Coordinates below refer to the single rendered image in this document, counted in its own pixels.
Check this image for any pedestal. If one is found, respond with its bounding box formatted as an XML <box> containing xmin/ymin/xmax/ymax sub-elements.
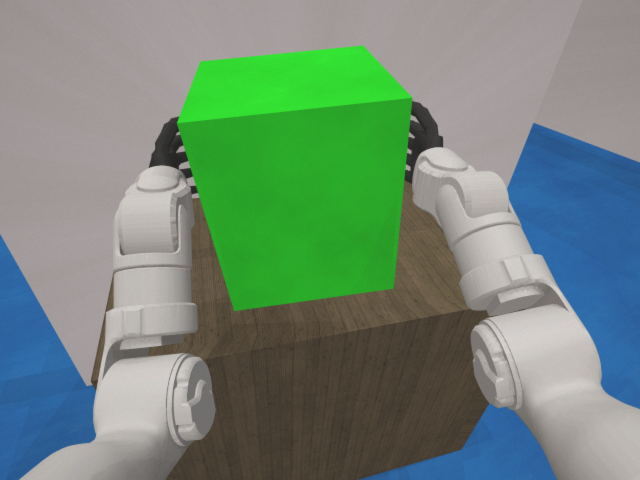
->
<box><xmin>91</xmin><ymin>180</ymin><xmax>525</xmax><ymax>480</ymax></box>

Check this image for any carton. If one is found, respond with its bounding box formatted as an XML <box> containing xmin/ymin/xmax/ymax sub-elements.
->
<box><xmin>177</xmin><ymin>46</ymin><xmax>412</xmax><ymax>311</ymax></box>

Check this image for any robot left hand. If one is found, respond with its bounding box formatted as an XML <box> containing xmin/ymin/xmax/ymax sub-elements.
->
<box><xmin>149</xmin><ymin>117</ymin><xmax>198</xmax><ymax>194</ymax></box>

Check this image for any right robot upper arm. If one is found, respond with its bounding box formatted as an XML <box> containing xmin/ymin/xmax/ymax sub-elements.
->
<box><xmin>471</xmin><ymin>304</ymin><xmax>640</xmax><ymax>480</ymax></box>

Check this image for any left robot upper arm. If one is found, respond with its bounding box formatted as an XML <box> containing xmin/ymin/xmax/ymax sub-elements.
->
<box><xmin>19</xmin><ymin>353</ymin><xmax>216</xmax><ymax>480</ymax></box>

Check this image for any robot right forearm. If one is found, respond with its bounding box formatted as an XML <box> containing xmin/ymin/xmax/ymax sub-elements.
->
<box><xmin>412</xmin><ymin>147</ymin><xmax>602</xmax><ymax>383</ymax></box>

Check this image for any robot left forearm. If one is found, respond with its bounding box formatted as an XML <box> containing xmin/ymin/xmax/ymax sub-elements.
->
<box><xmin>93</xmin><ymin>166</ymin><xmax>198</xmax><ymax>433</ymax></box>

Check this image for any robot right hand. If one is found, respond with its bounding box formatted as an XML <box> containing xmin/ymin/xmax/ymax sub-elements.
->
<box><xmin>404</xmin><ymin>101</ymin><xmax>443</xmax><ymax>184</ymax></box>

